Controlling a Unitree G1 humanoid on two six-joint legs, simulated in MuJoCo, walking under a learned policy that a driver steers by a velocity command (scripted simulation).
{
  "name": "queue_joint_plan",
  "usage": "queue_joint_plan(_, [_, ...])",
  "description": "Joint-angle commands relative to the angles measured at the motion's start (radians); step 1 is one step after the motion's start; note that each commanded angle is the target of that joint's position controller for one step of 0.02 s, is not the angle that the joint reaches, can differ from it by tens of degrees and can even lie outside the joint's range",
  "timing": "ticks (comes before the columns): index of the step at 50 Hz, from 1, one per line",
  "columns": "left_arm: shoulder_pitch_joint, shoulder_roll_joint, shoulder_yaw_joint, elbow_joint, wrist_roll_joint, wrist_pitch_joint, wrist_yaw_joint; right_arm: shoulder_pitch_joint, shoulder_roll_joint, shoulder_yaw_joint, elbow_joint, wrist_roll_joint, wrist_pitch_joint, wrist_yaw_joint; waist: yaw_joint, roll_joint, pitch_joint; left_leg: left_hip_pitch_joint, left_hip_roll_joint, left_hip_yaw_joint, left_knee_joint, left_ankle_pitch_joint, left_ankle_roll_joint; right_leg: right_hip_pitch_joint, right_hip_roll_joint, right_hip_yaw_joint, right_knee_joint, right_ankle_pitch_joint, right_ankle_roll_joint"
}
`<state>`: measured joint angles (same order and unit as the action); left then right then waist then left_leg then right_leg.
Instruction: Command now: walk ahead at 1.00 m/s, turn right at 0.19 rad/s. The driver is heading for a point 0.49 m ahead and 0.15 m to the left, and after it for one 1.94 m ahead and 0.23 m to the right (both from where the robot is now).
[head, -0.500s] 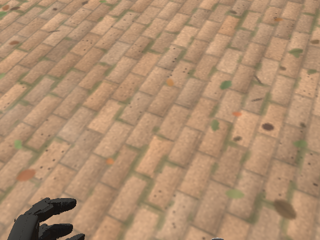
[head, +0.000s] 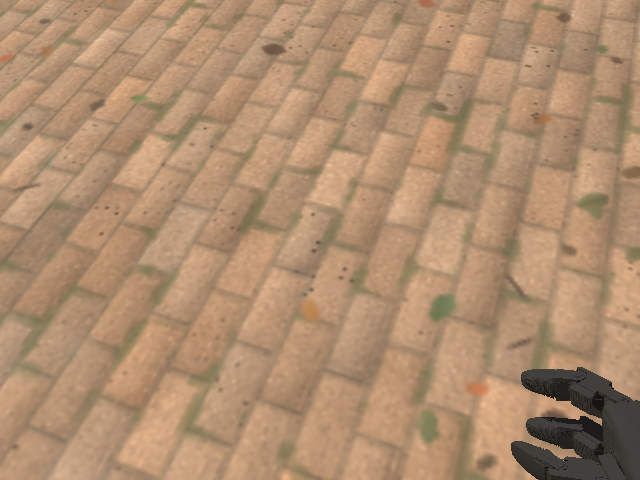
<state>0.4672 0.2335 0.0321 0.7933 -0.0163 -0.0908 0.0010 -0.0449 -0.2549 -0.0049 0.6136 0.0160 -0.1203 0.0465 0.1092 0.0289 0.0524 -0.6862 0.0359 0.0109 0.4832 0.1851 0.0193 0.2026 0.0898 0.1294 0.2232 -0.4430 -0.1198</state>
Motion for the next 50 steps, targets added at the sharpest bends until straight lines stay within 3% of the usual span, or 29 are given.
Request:
queue_joint_plan(1, [0.018,0.2,0.053,0.004,0.031,0.017,0.015,0.002,-0.168,-0.069,-0.084,0.022,-0.016,-0.003,-0.118,-0.177,-0.061,0.243,-0.095,0.064,0.029,-0.139,0.055,-0.04,-0.26,0.049,0.157,1.206,-0.044])
queue_joint_plan(2, [-0.032,0.23,0.059,0.003,0.056,0.028,0.014,0.178,-0.207,-0.088,-0.053,0.039,-0.001,-0.018,-0.231,-0.211,-0.165,0.421,-0.098,0.071,0.064,-0.18,0.079,-0.052,-0.26,0.034,0.35,1.394,-0.032])
queue_joint_plan(3, [-0.131,0.226,0.054,-0.029,0.066,0.034,0.014,0.462,-0.222,-0.093,0.012,0.036,0.021,-0.037,-0.379,-0.205,-0.296,0.784,0.005,-0.012,0.141,-0.231,0.106,-0.277,-0.24,0.022,0.661,1.311,-0.01])
queue_joint_plan(4, [0.086,0.039,0.011,-0.033,0.035,0.018,0.001,0.557,-0.279,-0.106,0.052,-0.014,0.012,-0.029,-0.232,0.198,-0.498,1.25,0.278,-0.551,0.113,-0.645,0.311,-0.741,-0.041,0.023,1.172,0.402,0.066])
queue_joint_plan(5, [0.073,0.076,-0.006,-0.017,-0.007,-0.003,-0.013,0.622,-0.197,-0.093,0.08,-0.011,0.005,-0.014,-0.287,0.306,-0.61,1.327,0.309,-0.896,-0.128,-0.949,0.302,-0.862,0.005,0.104,1.253,-0.004,0.048])
queue_joint_plan(6, [-0.092,0.154,0.017,-0.065,-0.046,-0.015,-0.015,0.534,-0.143,-0.082,0.084,-0.011,0.01,-0.025,-0.288,0.237,-0.378,1.191,0.278,-0.791,-0.182,-0.94,0.261,-0.971,-0.063,0.054,1.278,0.026,0.029])
queue_joint_plan(8, [-0.29,0.129,0.003,-0.131,-0.007,-0.05,-0.016,0.438,-0.136,-0.075,0.094,-0.027,0.01,-0.015,-0.216,-0.055,-0.116,0.805,0.19,-0.59,-0.236,-0.623,0.244,-0.938,-0.119,0.004,1.144,0.097,0.011])
queue_joint_plan(9, [-0.269,0.108,0.004,-0.136,0.001,-0.052,-0.019,0.4,-0.106,-0.064,0.091,-0.041,0.003,-0.01,-0.147,-0.045,-0.083,0.689,0.15,-0.529,-0.256,-0.545,0.25,-0.881,-0.152,0.02,1.081,0.129,0.016])
queue_joint_plan(11, [-0.237,0.084,-0.001,-0.13,0.012,-0.044,-0.017,0.368,-0.071,-0.053,0.093,-0.019,0.007,-0.005,-0.09,-0.023,-0.038,0.584,0.105,-0.465,-0.303,-0.478,0.273,-0.857,-0.178,0.008,0.987,0.129,0.049])
queue_joint_plan(14, [-0.35,0.08,-0.014,-0.188,0.035,-0.047,-0.011,0.397,-0.104,-0.06,0.109,0.009,0.006,-0.028,-0.092,-0.021,0.065,0.422,0.092,-0.393,-0.361,-0.388,0.287,-0.87,-0.2,-0.033,0.758,0.218,0.128])
queue_joint_plan(18, [-0.538,0.055,-0.034,-0.225,0.019,-0.055,-0.035,0.482,-0.158,-0.074,0.128,0.013,-0.006,-0.042,-0.184,0.007,0.072,0.335,0.052,-0.182,-0.428,-0.302,0.205,-0.646,-0.15,-0.126,0.406,0.675,0.138])
queue_joint_plan(22, [-0.64,0.097,-0.01,-0.267,-0.01,-0.045,-0.044,0.577,-0.143,-0.057,0.198,0.006,0.016,-0.035,-0.212,0.031,0.081,0.676,0.115,-0.09,-0.372,-0.003,0.143,-0.75,-0.104,-0.168,0.268,0.625,0.064])
queue_joint_plan(24, [-0.581,0.147,0.016,-0.275,-0.02,-0.04,-0.051,0.574,-0.185,-0.061,0.21,-0.023,0.034,-0.042,-0.149,0.098,-0.012,0.818,0.15,-0.037,-0.207,0.509,0.108,-0.693,-0.033,-0.216,0.315,0.486,0.01])
queue_joint_plan(26, [-0.236,0.216,0.06,-0.197,-0.033,-0.015,-0.042,0.486,-0.217,-0.065,0.192,-0.054,0.061,-0.06,0.053,0.14,-0.195,0.772,0.159,0.027,0.204,0.858,0.065,-0.356,-0.006,-0.228,0.349,0.443,-0.052])
queue_joint_plan(27, [0.018,0.269,0.078,-0.133,-0.021,0.005,-0.033,0.441,-0.205,-0.059,0.147,-0.069,0.062,-0.077,0.137,0.024,-0.324,0.495,0.121,0.031,0.575,0.584,0.044,0.011,-0.129,-0.016,0.404,0.326,-0.093])
queue_joint_plan(28, [0.041,0.341,0.094,-0.119,-0.025,-0.007,-0.048,0.583,-0.033,-0.01,0.117,-0.038,0.027,-0.051,0.001,-0.405,-0.471,0.029,-0.111,-0.049,1.019,-0.475,-0.05,0.393,-0.377,0.623,0.238,-0.028,-0.339])
queue_joint_plan(29, [0.041,0.238,0.083,-0.104,-0.014,-0.005,-0.039,0.514,-0.151,-0.024,0.104,-0.002,-0.02,-0.04,0.045,-0.279,-0.489,-0.104,-0.083,-0.172,1.04,-0.55,-0.003,0.41,-0.365,0.812,0.063,-0.227,-0.299])
queue_joint_plan(30, [-0.001,0.198,0.069,-0.115,0.013,-0.006,-0.031,0.36,-0.179,-0.03,0.055,0.035,-0.044,-0.037,0.04,-0.197,-0.306,-0.158,-0.033,-0.185,1.0,-0.543,0.018,0.282,-0.332,0.668,0.069,-0.12,-0.244])
queue_joint_plan(31, [-0.049,0.196,0.069,-0.113,0.021,-0.014,-0.036,0.272,-0.154,-0.017,0.023,0.015,-0.061,-0.04,-0.004,-0.022,-0.185,-0.12,-0.01,-0.174,0.895,-0.525,0.031,0.084,-0.287,0.573,0.045,0.043,-0.219])
queue_joint_plan(32, [-0.098,0.168,0.059,-0.114,0.021,-0.021,-0.039,0.215,-0.138,-0.021,0.021,-0.02,-0.064,-0.046,-0.045,0.047,-0.117,-0.052,0.011,-0.164,0.786,-0.518,0.034,-0.071,-0.233,0.464,0.027,0.199,-0.199])
queue_joint_plan(33, [-0.134,0.157,0.053,-0.121,0.027,-0.021,-0.036,0.253,-0.123,-0.021,0.017,-0.027,-0.058,-0.041,-0.111,-0.005,-0.09,-0.001,0.02,-0.17,0.727,-0.508,0.021,-0.166,-0.197,0.416,0.012,0.257,-0.213])
queue_joint_plan(36, [-0.137,0.128,0.047,-0.112,-0.012,-0.015,-0.025,0.229,-0.114,-0.023,0.004,-0.039,-0.033,-0.033,-0.15,-0.023,-0.005,0.038,0.037,-0.139,0.55,-0.525,-0.027,-0.357,-0.163,0.355,-0.031,0.301,-0.222])
queue_joint_plan(39, [-0.13,0.174,0.063,-0.103,-0.018,-0.012,0.005,0.016,-0.065,0.0,-0.077,-0.047,-0.039,-0.026,-0.095,-0.032,0.088,0.192,-0.008,-0.075,0.218,-0.228,-0.063,-0.62,-0.089,0.26,-0.068,0.307,-0.173])
queue_joint_plan(42, [-0.061,0.198,0.076,-0.074,-0.027,-0.009,0.013,-0.031,-0.096,-0.023,-0.098,-0.022,-0.038,-0.029,-0.054,-0.06,0.052,0.448,-0.049,-0.1,0.084,0.046,-0.076,-0.706,-0.091,0.286,-0.059,0.203,-0.099])
queue_joint_plan(45, [-0.012,0.174,0.077,-0.047,-0.04,0.005,0.015,-0.057,-0.148,-0.051,-0.12,0.007,-0.035,-0.043,-0.054,-0.085,0.033,0.432,-0.046,-0.132,-0.001,-0.072,-0.068,-0.496,-0.117,0.338,0.072,0.283,-0.061])
queue_joint_plan(47, [-0.026,0.187,0.079,-0.048,-0.018,0.023,0.009,0.143,-0.204,-0.091,-0.096,0.014,-0.038,-0.054,-0.183,-0.105,-0.121,0.638,-0.047,-0.101,0.022,-0.21,-0.028,-0.41,-0.089,0.295,0.363,0.621,-0.005])
queue_joint_plan(48, [-0.08,0.151,0.062,-0.083,0.019,0.03,0.002,0.412,-0.227,-0.104,-0.059,0.019,-0.026,-0.067,-0.314,-0.11,-0.312,0.955,0.078,-0.182,0.148,-0.35,0.018,-0.546,-0.071,0.252,0.675,0.597,0.025])
queue_joint_plan(49, [0.124,-0.006,0.013,-0.11,-0.022,0.02,-0.005,0.513,-0.321,-0.115,-0.016,-0.015,-0.018,-0.054,-0.2,0.357,-0.541,1.326,0.393,-0.761,-0.011,-0.715,0.213,-0.87,0.053,0.134,1.09,-0.077,0.074])
queue_joint_plan(50, [0.103,0.065,0.001,-0.116,-0.058,0.025,0.006,0.511,-0.263,-0.112,-0.009,-0.004,-0.01,-0.039,-0.218,0.415,-0.539,1.297,0.424,-1.007,-0.146,-1.071,0.205,-1.011,-0.059,0.086,1.242,-0.062,0.07])
